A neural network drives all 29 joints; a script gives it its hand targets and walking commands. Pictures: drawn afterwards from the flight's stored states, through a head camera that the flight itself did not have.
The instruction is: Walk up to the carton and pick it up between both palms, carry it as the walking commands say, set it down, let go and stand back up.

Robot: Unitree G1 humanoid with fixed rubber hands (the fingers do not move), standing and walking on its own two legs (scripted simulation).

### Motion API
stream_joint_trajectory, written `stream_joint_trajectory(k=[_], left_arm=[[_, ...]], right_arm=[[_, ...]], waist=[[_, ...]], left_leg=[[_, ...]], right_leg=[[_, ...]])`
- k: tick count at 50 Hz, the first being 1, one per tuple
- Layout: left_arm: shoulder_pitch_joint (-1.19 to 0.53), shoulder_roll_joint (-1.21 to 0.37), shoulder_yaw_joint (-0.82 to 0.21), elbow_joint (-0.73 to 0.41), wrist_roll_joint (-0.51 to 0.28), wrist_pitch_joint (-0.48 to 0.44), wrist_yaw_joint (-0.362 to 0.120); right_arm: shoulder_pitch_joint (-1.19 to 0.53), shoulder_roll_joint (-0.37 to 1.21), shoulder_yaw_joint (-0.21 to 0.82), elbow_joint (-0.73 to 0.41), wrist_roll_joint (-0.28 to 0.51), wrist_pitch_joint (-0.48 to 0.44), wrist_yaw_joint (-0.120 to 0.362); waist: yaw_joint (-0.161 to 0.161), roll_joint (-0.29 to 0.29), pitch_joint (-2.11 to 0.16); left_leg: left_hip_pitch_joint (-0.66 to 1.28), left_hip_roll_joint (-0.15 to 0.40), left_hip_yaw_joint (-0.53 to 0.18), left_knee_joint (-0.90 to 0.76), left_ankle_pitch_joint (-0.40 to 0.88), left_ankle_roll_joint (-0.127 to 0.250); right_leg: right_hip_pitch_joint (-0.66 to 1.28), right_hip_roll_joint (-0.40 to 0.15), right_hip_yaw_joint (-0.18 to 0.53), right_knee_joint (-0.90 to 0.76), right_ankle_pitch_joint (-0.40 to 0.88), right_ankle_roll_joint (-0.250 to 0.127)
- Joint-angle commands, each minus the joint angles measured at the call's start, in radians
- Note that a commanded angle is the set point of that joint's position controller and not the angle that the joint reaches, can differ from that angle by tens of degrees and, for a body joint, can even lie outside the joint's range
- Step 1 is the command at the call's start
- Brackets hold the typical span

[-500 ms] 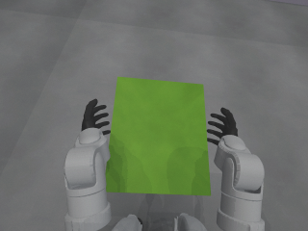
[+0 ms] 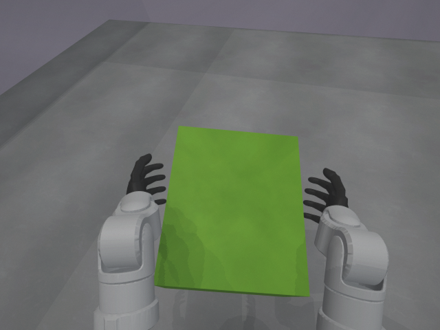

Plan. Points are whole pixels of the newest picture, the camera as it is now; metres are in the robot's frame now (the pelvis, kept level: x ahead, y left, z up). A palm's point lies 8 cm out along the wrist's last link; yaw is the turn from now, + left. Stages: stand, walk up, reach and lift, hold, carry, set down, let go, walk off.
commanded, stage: carry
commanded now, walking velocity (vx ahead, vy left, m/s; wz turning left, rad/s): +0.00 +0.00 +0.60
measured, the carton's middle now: (231, 212) +0.34 -0.01 +0.02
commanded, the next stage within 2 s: none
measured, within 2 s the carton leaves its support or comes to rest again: neither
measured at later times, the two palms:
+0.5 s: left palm out of the picture +0.15 +0.36 +0.06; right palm (183, 250) +0.24 +0.07 +0.07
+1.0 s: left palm out of the picture -0.01 +0.46 +0.09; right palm (78, 327) +0.13 +0.20 +0.08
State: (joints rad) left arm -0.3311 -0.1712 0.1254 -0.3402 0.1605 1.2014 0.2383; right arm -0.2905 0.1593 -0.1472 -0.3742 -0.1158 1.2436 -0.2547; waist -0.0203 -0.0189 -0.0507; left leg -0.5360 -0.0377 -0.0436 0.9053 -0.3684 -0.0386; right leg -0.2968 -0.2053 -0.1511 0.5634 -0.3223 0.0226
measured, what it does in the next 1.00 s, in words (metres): walks backwards, turning left: left foot, then right foot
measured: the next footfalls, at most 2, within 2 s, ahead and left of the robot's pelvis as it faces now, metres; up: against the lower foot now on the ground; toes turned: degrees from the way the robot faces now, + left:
left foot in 0.18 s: +0.00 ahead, +0.17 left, +0.00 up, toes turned +8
right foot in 0.68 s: -0.06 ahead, +0.02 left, +0.00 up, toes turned +15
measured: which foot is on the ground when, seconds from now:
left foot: up 0.00-0.16, down 0.18-0.68, up 0.70-0.92, down 0.94-1.00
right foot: down 0.00-0.20, up 0.22-0.66, down 0.68-0.96, up 0.98-1.00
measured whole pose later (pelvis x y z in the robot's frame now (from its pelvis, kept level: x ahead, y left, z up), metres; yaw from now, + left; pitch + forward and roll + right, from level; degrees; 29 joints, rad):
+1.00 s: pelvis -0.19 +0.17 -0.04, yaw +33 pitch +1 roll +1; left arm -0.38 -0.17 0.20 -0.19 0.16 1.17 0.26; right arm -0.36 0.19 -0.15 -0.21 -0.12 1.24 -0.33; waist -0.04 0.00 -0.09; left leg -0.40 -0.02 -0.12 0.77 -0.40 -0.06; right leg -0.42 -0.25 -0.15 0.88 -0.49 0.09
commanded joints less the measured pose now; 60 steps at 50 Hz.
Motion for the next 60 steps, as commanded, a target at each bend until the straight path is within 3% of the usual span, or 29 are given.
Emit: stream_joint_trajectory(k=[1, 4, 6, 8, 9, 10, 13, 14, 18, 24, 26, 29, 30, 31, 32, 33, 34, 35, 37, 42, 44, 46, 47, 49, 53, 55, 56, 58, 60], left_arm=[[-0.532, -0.791, -0.483, 0.159, -0.382, -0.03, -0.251], [-0.441, -0.838, -0.52, 0.149, -0.393, -0.024, -0.25], [-0.441, -0.889, -0.551, 0.125, -0.409, -0.017, -0.25], [-0.529, -0.925, -0.603, 0.074, -0.431, -0.017, -0.255], [-0.57, -0.964, -0.636, 0.072, -0.442, -0.02, -0.259], [-0.654, -0.995, -0.648, 0.102, -0.449, -0.029, -0.258], [-0.894, -1.027, -0.722, -0.002, -0.513, -0.068, -0.25], [-0.718, -1.08, -0.764, -0.057, -0.525, -0.065, -0.253], [-0.542, -1.163, -0.853, -0.236, -0.57, -0.063, -0.266], [-0.373, -1.106, -0.828, -0.171, -0.535, -0.012, -0.274], [-0.305, -1.086, -0.804, -0.136, -0.509, 0.005, -0.274], [-0.243, -1.067, -0.775, -0.114, -0.477, 0.02, -0.275], [-0.234, -1.055, -0.752, -0.111, -0.467, 0.024, -0.278], [-0.235, -1.051, -0.729, -0.089, -0.46, 0.023, -0.284], [-0.231, -1.075, -0.714, -0.082, -0.464, 0.023, -0.291], [-0.351, -1.056, -0.692, -0.064, -0.467, 0.017, -0.291], [-0.532, -1.017, -0.672, -0.019, -0.478, 0.007, -0.29], [-0.561, -1.0, -0.653, 0.038, -0.475, 0.004, -0.288], [-0.365, -1.002, -0.652, 0.034, -0.461, 0.016, -0.293], [-0.567, -0.83, -0.481, 0.213, -0.353, -0.009, -0.246], [-0.557, -0.801, -0.459, 0.238, -0.331, -0.01, -0.233], [-0.503, -0.829, -0.478, 0.218, -0.341, -0.007, -0.24], [-0.499, -0.86, -0.485, 0.217, -0.349, -0.009, -0.249], [-0.581, -0.908, -0.503, 0.243, -0.371, -0.023, -0.252], [-0.516, -1.094, -0.664, 0.014, -0.492, -0.05, -0.287], [-0.541, -1.138, -0.709, -0.085, -0.526, -0.062, -0.296], [-0.627, -1.123, -0.709, -0.1, -0.536, -0.075, -0.298], [-0.779, -1.081, -0.695, -0.078, -0.534, -0.097, -0.294], [-0.741, -1.089, -0.685, -0.077, -0.542, -0.104, -0.3]], right_arm=[[-0.808, 0.905, 0.688, 0.062, 0.43, -0.051, 0.228], [-0.648, 0.939, 0.656, 0.109, 0.426, -0.038, 0.236], [-0.554, 0.966, 0.618, 0.154, 0.424, -0.031, 0.254], [-0.55, 0.968, 0.58, 0.167, 0.427, -0.038, 0.278], [-0.559, 0.993, 0.572, 0.154, 0.431, -0.046, 0.289], [-0.641, 0.998, 0.563, 0.165, 0.424, -0.057, 0.294], [-0.791, 0.999, 0.53, 0.121, 0.421, -0.109, 0.293], [-0.621, 1.025, 0.544, 0.059, 0.426, -0.111, 0.301], [-0.411, 1.055, 0.533, -0.105, 0.436, -0.126, 0.323], [-0.398, 0.986, 0.569, -0.218, 0.436, -0.104, 0.319], [-0.377, 0.962, 0.579, -0.214, 0.432, -0.085, 0.322], [-0.353, 0.939, 0.604, -0.213, 0.426, -0.062, 0.332], [-0.354, 0.936, 0.623, -0.22, 0.423, -0.058, 0.331], [-0.354, 0.947, 0.65, -0.221, 0.427, -0.052, 0.327], [-0.393, 0.935, 0.662, -0.238, 0.44, -0.048, 0.326], [-0.59, 0.914, 0.638, -0.245, 0.453, -0.057, 0.321], [-0.748, 0.892, 0.617, -0.185, 0.44, -0.067, 0.304], [-0.816, 0.885, 0.619, -0.153, 0.441, -0.069, 0.289], [-0.632, 0.924, 0.65, -0.144, 0.438, -0.054, 0.281], [-0.858, 0.864, 0.651, 0.107, 0.423, -0.03, 0.27], [-0.821, 0.85, 0.64, 0.158, 0.423, -0.028, 0.265], [-0.707, 0.878, 0.614, 0.186, 0.412, -0.027, 0.273], [-0.673, 0.912, 0.612, 0.195, 0.405, -0.03, 0.278], [-0.719, 0.954, 0.601, 0.225, 0.399, -0.042, 0.279], [-0.574, 1.041, 0.634, -0.009, 0.428, -0.09, 0.296], [-0.566, 1.06, 0.639, -0.083, 0.438, -0.106, 0.305], [-0.646, 1.054, 0.638, -0.101, 0.44, -0.118, 0.302], [-0.831, 1.03, 0.643, -0.112, 0.446, -0.14, 0.288], [-0.866, 1.025, 0.665, -0.143, 0.455, -0.148, 0.276]], waist=[[0.04, -0.331, -0.341], [0.04, -0.288, -0.367], [0.008, -0.119, -0.387], [0.002, 0.398, -0.377], [0.005, 0.397, -0.389], [0.011, 0.314, -0.38], [0.007, 0.319, -0.461], [0.008, 0.297, -0.499], [0.012, 0.273, -0.574], [0.025, 0.265, -0.546], [0.033, 0.314, -0.534], [0.058, 0.447, -0.505], [0.071, 0.403, -0.517], [0.058, 0.05, -0.534], [0.05, -0.267, -0.558], [0.053, -0.255, -0.451], [0.028, -0.134, -0.376], [0.008, -0.114, -0.353], [-0.01, -0.148, -0.331], [0.01, -0.225, -0.275], [0.005, -0.094, -0.275], [0.003, 0.29, -0.238], [0.006, 0.288, -0.233], [0.001, 0.209, -0.246], [0.014, 0.303, -0.49], [0.029, 0.255, -0.564], [0.029, 0.136, -0.566], [0.022, -0.238, -0.589], [0.017, -0.23, -0.557]], left_leg=[[-0.095, -0.005, 0.209, -0.105, -0.074, -0.016], [-0.011, 0.022, 0.182, -0.249, -0.007, -0.015], [0.202, 0.043, 0.052, -0.479, 0.243, 0.0], [0.541, 0.316, -0.447, -0.401, 1.272, 0.123], [0.57, 0.33, -0.47, -0.381, 1.383, 0.152], [0.577, 0.306, -0.405, -0.388, 1.251, 0.133], [0.67, 0.221, -0.321, -0.362, 1.164, 0.141], [0.676, 0.221, -0.301, -0.359, 1.096, 0.133], [0.672, 0.203, -0.348, -0.43, 0.824, 0.065], [0.62, 0.15, -0.452, -0.591, 0.602, -0.052], [0.579, 0.116, -0.419, -0.652, 0.525, -0.123], [0.356, 0.006, -0.225, -0.701, 0.627, -0.362], [0.259, -0.074, -0.104, -0.59, 0.573, -0.416], [0.202, -0.108, -0.058, -0.279, 0.169, -0.317], [0.145, -0.058, -0.112, 0.157, -0.17, -0.161], [0.015, 0.04, -0.179, 0.371, -0.235, -0.102], [-0.044, 0.093, -0.196, 0.363, -0.191, -0.041], [-0.067, 0.111, -0.126, 0.192, -0.143, -0.024], [0.044, 0.054, 0.014, -0.023, -0.059, 0.008], [0.14, -0.021, 0.129, -0.223, 0.005, 0.006], [0.207, 0.035, -0.032, -0.347, 0.286, 0.024], [0.299, 0.247, -0.499, -0.422, 0.826, 0.136], [0.294, 0.279, -0.572, -0.441, 0.896, 0.174], [0.353, 0.23, -0.459, -0.383, 0.949, 0.165], [0.418, 0.146, -0.334, -0.268, 0.935, 0.102], [0.293, 0.104, -0.249, -0.199, 0.718, 0.058], [0.153, 0.049, -0.178, -0.142, 0.539, 0.032], [-0.089, -0.029, -0.016, 0.05, -0.205, 0.006], [-0.046, 0.066, -0.017, 0.122, -0.161, 0.033]], right_leg=[[0.389, -0.126, -0.06, 0.024, 0.838, -0.071], [0.353, -0.167, -0.078, 0.091, 0.668, -0.038], [0.19, -0.122, -0.091, 0.256, 0.4, 0.033], [-0.369, 0.072, -0.033, 0.534, -0.431, 0.119], [-0.418, 0.094, 0.073, 0.617, -0.46, 0.111], [-0.428, 0.082, 0.112, 0.664, -0.386, 0.106], [-0.466, 0.088, 0.106, 0.673, -0.242, 0.104], [-0.464, 0.077, 0.113, 0.696, -0.201, 0.104], [-0.409, 0.109, 0.117, 0.672, -0.095, 0.103], [-0.299, 0.194, 0.098, 0.469, -0.091, 0.084], [-0.206, 0.223, 0.067, 0.34, -0.109, 0.06], [0.204, 0.272, -0.037, -0.117, -0.171, -0.01], [0.393, 0.227, -0.069, -0.291, -0.106, -0.055], [0.454, 0.019, 0.098, -0.331, 0.057, -0.094], [0.36, -0.308, 0.379, -0.219, 0.15, -0.198], [0.218, -0.416, 0.372, -0.187, 0.278, -0.247], [0.191, -0.351, 0.262, -0.111, 0.329, -0.197], [0.226, -0.302, 0.177, -0.093, 0.262, -0.141], [0.108, -0.207, 0.022, -0.067, 0.2, -0.061], [0.058, -0.138, -0.021, 0.042, 0.344, -0.074], [0.023, -0.084, -0.074, 0.221, 0.269, 0.008], [-0.263, 0.077, -0.037, 0.427, -0.308, 0.111], [-0.287, 0.104, 0.049, 0.461, -0.395, 0.119], [-0.287, 0.138, 0.056, 0.346, -0.345, 0.118], [-0.073, 0.137, 0.091, 0.135, -0.089, 0.066], [0.163, 0.071, 0.123, -0.029, 0.147, 0.019], [0.299, -0.029, 0.186, -0.053, 0.336, -0.026], [0.466, -0.292, 0.347, -0.013, 0.738, -0.177], [0.356, -0.284, 0.202, -0.012, 0.584, -0.172]])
